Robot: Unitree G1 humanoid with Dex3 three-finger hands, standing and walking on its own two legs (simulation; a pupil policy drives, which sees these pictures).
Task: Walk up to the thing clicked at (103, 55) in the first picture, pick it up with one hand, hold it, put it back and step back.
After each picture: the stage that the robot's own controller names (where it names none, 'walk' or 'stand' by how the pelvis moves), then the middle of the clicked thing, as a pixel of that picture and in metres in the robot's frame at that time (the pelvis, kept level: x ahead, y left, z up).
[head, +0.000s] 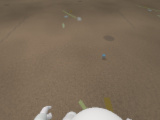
stand; (103, 57) +1.28 -0.29 -0.72
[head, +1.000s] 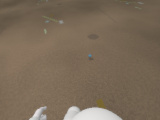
walk; (89, 57) +1.19 +0.08 -0.70
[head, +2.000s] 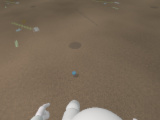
walk; (74, 74) +0.73 +0.29 -0.71
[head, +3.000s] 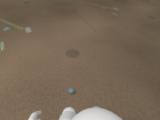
walk; (70, 91) +0.44 +0.19 -0.70
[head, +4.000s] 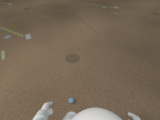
stand; (71, 101) +0.31 +0.22 -0.72
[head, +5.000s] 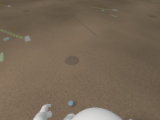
stand; (70, 104) +0.29 +0.21 -0.72
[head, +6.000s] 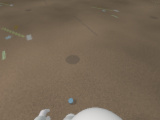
stand; (71, 101) +0.33 +0.21 -0.73
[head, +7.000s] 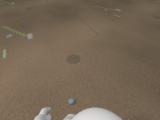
stand; (71, 102) +0.32 +0.20 -0.73
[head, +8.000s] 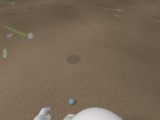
stand; (71, 102) +0.31 +0.19 -0.73
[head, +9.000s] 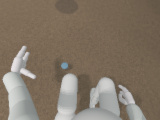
go down; (65, 66) +0.40 +0.21 -0.39
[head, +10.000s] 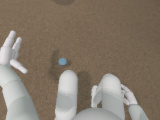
go down; (63, 62) +0.41 +0.22 -0.31
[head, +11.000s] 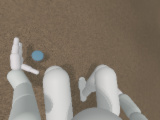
close in; (38, 57) +0.40 +0.26 -0.23
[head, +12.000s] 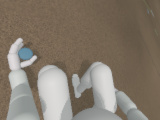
close; (25, 56) +0.40 +0.27 -0.23
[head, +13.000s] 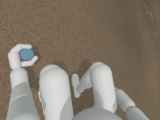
lift; (26, 55) +0.39 +0.27 -0.23
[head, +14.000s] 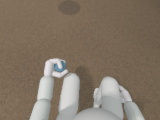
lift; (60, 68) +0.33 +0.21 -0.06
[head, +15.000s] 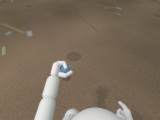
hold; (65, 72) +0.33 +0.17 +0.04
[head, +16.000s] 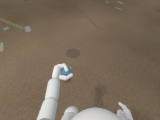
hold; (66, 74) +0.33 +0.17 +0.00
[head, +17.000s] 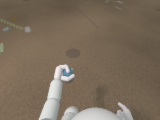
crouch; (68, 75) +0.33 +0.16 -0.01
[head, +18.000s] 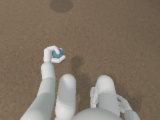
crouch; (58, 56) +0.43 +0.20 -0.10
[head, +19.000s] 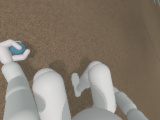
lower; (19, 52) +0.43 +0.28 -0.23
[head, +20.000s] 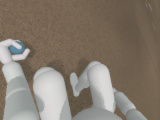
lower; (18, 51) +0.42 +0.28 -0.23
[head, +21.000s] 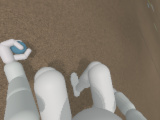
lower; (19, 51) +0.42 +0.28 -0.23
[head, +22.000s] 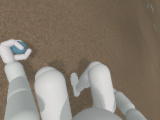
lower; (20, 51) +0.42 +0.28 -0.23
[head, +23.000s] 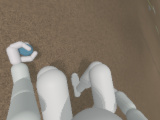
loosen; (26, 53) +0.41 +0.26 -0.23
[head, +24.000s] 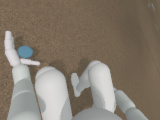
withdraw; (25, 54) +0.41 +0.25 -0.23
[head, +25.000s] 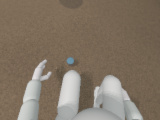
walk; (70, 62) +0.44 +0.19 -0.32
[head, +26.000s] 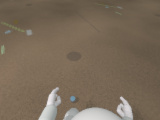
stand; (72, 99) +0.34 +0.16 -0.66
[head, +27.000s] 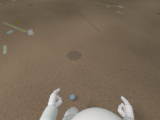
stand; (72, 97) +0.36 +0.18 -0.67
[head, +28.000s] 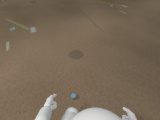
stand; (73, 96) +0.35 +0.17 -0.69
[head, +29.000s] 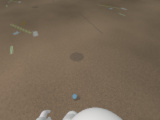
walk; (74, 97) +0.37 +0.17 -0.72
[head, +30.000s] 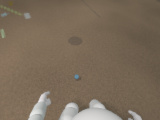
walk; (76, 77) +0.54 +0.12 -0.70
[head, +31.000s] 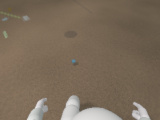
walk; (73, 62) +0.83 +0.27 -0.68
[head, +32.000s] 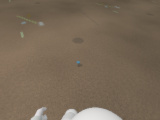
stand; (78, 63) +1.01 +0.20 -0.71
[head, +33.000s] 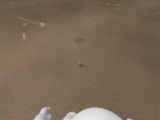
stand; (79, 64) +1.00 +0.18 -0.73
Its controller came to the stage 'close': yes
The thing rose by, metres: 0.72
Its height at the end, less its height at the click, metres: +0.00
